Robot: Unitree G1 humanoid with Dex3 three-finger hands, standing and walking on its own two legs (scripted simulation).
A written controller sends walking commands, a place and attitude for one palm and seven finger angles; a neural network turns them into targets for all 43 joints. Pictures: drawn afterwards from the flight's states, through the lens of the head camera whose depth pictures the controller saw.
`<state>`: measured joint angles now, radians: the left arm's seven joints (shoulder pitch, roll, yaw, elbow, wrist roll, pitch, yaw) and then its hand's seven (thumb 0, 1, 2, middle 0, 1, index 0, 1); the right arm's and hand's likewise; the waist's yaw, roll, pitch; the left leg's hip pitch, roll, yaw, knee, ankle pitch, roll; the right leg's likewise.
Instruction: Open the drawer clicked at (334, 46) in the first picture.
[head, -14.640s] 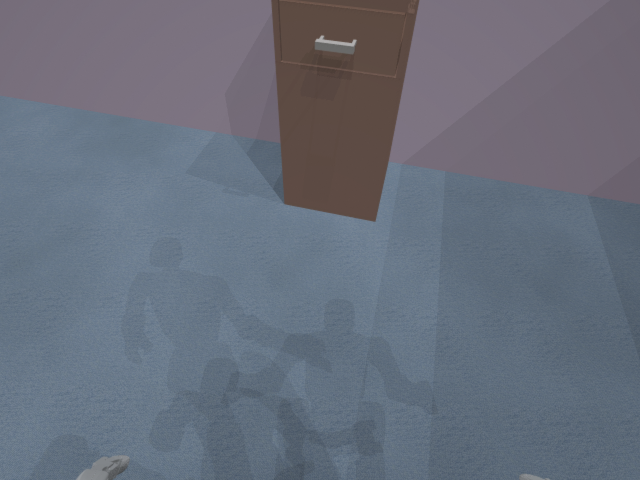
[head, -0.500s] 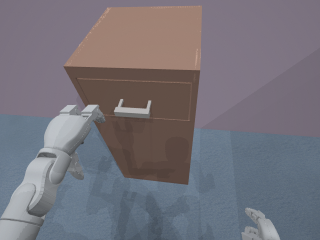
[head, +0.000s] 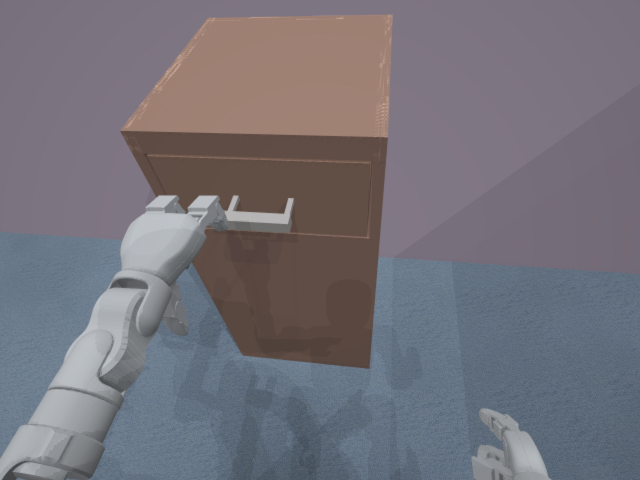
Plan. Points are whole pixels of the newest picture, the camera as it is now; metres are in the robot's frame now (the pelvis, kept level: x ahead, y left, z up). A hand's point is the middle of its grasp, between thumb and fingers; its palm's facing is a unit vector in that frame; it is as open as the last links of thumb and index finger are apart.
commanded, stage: move the hooked fingers above the handle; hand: left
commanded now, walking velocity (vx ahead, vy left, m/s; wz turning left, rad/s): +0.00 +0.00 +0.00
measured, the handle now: (259, 212) +0.53 +0.18 -0.01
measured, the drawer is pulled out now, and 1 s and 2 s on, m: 0.00 0.00 0.00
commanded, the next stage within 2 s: none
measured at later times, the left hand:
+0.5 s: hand (212, 237) +0.40 +0.20 +0.06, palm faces +0.01 -0.05 -1.00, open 13.8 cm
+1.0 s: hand (228, 223) +0.45 +0.20 +0.04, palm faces -0.04 -0.04 -1.00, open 13.8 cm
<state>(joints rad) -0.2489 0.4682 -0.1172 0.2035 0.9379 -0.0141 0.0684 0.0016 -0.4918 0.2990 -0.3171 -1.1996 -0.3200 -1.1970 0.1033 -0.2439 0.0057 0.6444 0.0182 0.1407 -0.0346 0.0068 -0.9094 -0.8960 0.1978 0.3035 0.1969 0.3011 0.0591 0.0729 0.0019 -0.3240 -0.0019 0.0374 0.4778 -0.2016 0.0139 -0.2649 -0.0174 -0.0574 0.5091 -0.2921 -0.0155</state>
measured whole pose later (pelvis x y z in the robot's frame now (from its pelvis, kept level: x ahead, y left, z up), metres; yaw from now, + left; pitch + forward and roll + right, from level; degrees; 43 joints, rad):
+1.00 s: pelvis +0.03 +0.00 -0.01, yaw -1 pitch +10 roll +0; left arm -0.57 0.42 -0.14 0.66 1.01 -0.02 0.16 0.00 -0.49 0.30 -0.32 -1.20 -0.32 -1.20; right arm 0.24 -0.26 -0.06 0.68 0.02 0.16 -0.03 0.00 -0.91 -0.90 0.20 0.30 0.20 0.30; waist -0.01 0.05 -0.08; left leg -0.50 0.01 0.05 0.61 -0.29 0.02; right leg -0.43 -0.01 -0.04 0.62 -0.37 -0.01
